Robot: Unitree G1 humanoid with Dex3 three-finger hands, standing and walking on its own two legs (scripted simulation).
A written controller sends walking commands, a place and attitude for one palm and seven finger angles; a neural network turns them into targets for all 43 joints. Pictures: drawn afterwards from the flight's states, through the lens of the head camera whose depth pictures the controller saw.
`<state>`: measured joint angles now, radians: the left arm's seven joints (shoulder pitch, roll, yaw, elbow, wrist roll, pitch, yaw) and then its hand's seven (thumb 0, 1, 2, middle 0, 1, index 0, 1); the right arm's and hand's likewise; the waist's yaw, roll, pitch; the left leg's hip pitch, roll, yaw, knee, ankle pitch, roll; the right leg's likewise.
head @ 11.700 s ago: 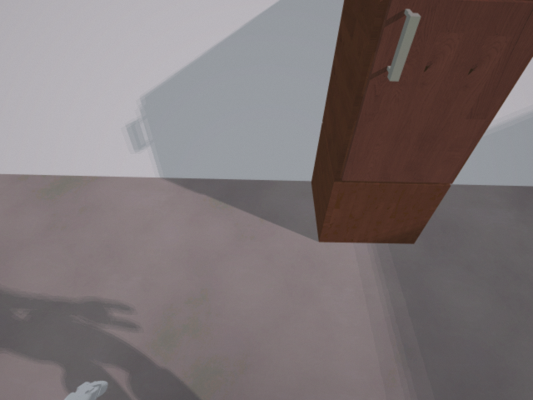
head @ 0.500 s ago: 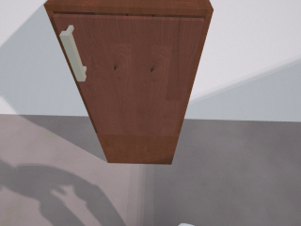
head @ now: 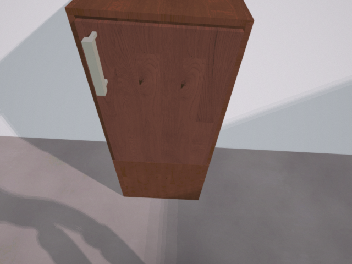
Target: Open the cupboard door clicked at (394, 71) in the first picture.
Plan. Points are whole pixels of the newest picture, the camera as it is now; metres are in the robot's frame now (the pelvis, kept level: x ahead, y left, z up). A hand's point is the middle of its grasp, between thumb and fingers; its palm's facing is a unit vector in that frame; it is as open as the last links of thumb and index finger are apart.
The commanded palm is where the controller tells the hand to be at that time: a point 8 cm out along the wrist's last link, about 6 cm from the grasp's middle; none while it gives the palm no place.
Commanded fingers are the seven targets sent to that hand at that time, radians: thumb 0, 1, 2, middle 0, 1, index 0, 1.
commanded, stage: come to a stop and stand still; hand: left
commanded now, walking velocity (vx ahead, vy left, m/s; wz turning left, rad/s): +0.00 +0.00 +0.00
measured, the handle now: (97, 64) +0.55 +0.25 +0.16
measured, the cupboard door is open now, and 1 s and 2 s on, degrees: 0 0 0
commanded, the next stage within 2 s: look again from close up in 1.22 s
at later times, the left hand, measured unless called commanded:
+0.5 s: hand out of the picture +0.00 +0.21 -0.15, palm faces +0.00 -0.97 -0.24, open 7.4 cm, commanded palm none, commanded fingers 0.00 0.90 0.90 -0.20 -0.30 -0.20 -0.30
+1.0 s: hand out of the picture +0.10 +0.18 -0.15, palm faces -0.01 -0.97 -0.24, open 7.4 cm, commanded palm none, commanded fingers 0.00 0.90 0.90 -0.20 -0.30 -0.20 -0.30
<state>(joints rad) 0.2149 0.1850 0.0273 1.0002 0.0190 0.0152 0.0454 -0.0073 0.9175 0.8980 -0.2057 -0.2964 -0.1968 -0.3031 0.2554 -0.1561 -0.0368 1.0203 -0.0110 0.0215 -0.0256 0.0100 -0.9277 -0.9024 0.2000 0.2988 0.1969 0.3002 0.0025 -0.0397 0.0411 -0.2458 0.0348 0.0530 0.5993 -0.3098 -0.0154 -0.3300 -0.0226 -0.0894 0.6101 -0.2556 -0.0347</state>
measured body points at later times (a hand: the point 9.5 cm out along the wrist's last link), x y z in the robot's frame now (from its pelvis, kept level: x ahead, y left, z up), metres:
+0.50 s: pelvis +0.02 +0.03 +0.01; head +0.03 +0.00 +0.46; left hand +0.01 +0.26 -0.13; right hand +0.03 -0.20 -0.16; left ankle +0.00 +0.13 -0.73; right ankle +0.05 -0.10 -0.73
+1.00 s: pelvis +0.05 -0.01 +0.01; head +0.07 -0.02 +0.46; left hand +0.11 +0.23 -0.13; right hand +0.06 -0.23 -0.15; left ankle +0.00 +0.13 -0.73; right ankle +0.05 -0.10 -0.73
